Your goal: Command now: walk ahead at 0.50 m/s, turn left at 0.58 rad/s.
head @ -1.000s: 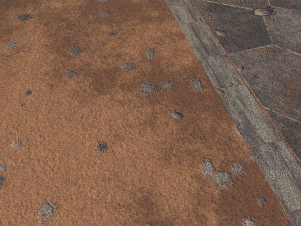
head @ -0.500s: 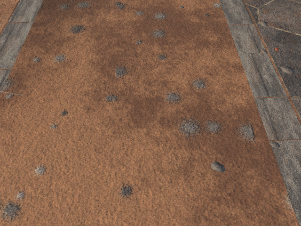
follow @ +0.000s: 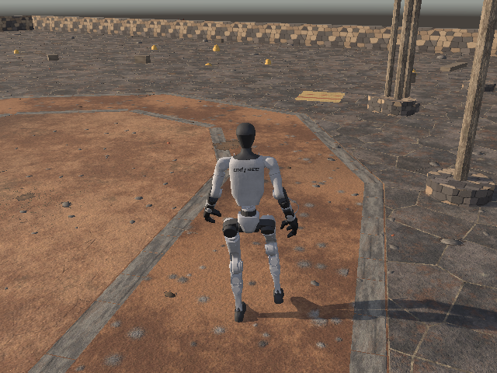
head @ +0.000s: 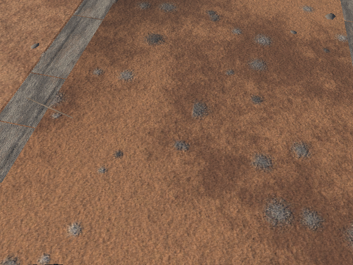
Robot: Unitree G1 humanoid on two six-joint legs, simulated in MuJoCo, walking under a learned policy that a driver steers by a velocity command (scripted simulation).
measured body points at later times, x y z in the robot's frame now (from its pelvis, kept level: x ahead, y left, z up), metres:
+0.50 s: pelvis +0.26 -0.05 +0.00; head +0.31 -0.04 +0.44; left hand +0.28 +0.23 -0.13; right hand +0.48 -0.28 -0.11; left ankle +0.29 +0.11 -0.71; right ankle +0.31 -0.15 -0.75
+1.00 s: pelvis +0.33 -0.04 -0.01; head +0.36 -0.05 +0.44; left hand +0.51 +0.23 -0.11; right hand +0.44 -0.34 -0.12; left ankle +0.35 +0.10 -0.75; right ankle +0.33 -0.15 -0.74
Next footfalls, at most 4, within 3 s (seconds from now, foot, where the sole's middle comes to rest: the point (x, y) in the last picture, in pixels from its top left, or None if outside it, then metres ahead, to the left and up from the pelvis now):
0.24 right None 0.34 -0.14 -0.78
0.64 left None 0.39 0.11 -0.78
1.02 right None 0.37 -0.16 -0.78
1.48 left None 0.43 0.07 -0.78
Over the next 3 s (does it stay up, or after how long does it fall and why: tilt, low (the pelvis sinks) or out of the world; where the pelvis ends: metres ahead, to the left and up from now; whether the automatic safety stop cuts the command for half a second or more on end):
stays up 0.97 -0.26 0.00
